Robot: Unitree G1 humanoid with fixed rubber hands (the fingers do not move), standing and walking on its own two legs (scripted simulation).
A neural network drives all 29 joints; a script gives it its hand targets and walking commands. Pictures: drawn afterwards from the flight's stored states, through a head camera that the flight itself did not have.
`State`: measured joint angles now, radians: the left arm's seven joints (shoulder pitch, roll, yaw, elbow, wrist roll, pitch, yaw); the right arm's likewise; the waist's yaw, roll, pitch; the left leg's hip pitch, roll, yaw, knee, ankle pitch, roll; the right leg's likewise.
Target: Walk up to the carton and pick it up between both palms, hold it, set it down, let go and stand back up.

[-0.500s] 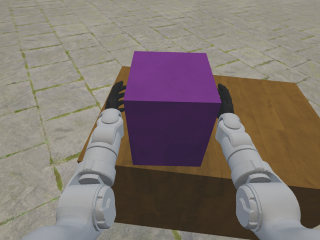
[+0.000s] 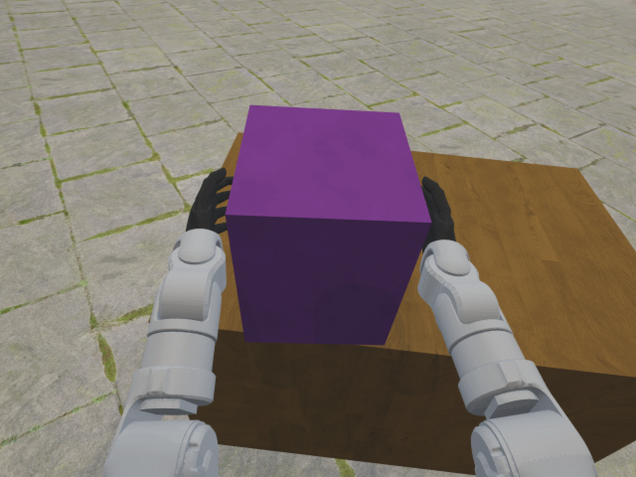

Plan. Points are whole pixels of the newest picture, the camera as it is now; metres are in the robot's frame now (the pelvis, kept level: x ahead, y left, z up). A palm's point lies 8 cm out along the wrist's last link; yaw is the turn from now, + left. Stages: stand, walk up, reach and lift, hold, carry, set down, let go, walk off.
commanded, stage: reach and lift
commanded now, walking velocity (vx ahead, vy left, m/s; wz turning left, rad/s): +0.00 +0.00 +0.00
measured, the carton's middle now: (320, 230) +0.41 -0.01 +0.11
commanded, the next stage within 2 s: hold in 1.00 s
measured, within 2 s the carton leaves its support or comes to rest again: neither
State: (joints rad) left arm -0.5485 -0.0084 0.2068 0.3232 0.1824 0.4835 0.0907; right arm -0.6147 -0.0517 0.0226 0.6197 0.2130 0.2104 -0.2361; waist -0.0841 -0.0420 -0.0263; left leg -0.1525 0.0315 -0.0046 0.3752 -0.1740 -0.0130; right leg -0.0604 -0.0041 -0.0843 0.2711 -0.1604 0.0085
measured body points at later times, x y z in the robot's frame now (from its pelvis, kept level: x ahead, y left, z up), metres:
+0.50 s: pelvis -0.01 +0.00 +0.00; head -0.03 +0.02 +0.45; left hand +0.38 +0.14 +0.16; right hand +0.37 -0.16 +0.15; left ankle +0.02 +0.12 -0.75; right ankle -0.01 -0.12 -0.75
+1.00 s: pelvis -0.01 +0.00 +0.00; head -0.04 +0.03 +0.45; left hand +0.38 +0.14 +0.17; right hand +0.36 -0.15 +0.16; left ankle +0.02 +0.12 -0.75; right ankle -0.01 -0.12 -0.75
